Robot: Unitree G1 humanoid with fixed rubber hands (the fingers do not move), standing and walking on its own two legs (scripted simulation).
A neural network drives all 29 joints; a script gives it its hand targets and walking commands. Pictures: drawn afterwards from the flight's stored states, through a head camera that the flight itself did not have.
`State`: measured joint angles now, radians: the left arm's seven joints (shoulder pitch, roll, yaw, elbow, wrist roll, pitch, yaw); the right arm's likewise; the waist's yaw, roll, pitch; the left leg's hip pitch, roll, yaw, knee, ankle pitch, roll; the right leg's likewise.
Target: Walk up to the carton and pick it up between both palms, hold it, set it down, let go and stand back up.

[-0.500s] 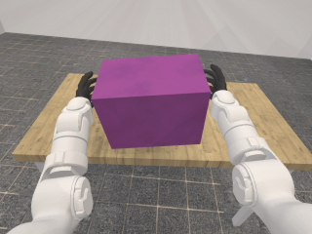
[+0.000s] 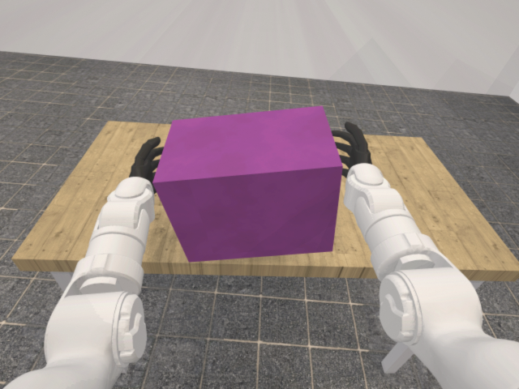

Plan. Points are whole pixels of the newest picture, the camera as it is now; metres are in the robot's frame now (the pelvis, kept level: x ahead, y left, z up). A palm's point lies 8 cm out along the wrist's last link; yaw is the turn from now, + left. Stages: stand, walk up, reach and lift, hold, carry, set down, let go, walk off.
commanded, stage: set down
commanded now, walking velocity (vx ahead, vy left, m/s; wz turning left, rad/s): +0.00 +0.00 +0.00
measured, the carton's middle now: (253, 186) +0.42 +0.02 +0.12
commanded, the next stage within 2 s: none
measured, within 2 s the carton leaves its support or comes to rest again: neither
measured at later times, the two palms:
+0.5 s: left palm (149, 180) +0.42 +0.19 +0.13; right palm (356, 168) +0.42 -0.15 +0.17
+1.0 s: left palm (155, 182) +0.43 +0.19 +0.12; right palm (354, 171) +0.43 -0.16 +0.16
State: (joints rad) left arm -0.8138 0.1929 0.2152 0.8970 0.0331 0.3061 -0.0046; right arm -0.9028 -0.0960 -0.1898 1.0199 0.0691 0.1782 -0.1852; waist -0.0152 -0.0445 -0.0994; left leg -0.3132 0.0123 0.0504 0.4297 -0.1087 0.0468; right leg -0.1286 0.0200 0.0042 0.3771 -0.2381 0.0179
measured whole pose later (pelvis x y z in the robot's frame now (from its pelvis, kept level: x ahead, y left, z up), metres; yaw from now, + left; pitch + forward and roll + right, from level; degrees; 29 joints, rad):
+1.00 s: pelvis +0.02 -0.01 +0.00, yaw +0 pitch +1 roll -1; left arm -0.89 0.26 0.19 1.19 0.03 0.11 -0.06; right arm -0.90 -0.01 -0.33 1.04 -0.07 0.13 -0.20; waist -0.04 -0.05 -0.10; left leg -0.31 0.01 0.05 0.43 -0.14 0.04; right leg -0.13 0.02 0.01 0.37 -0.27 0.01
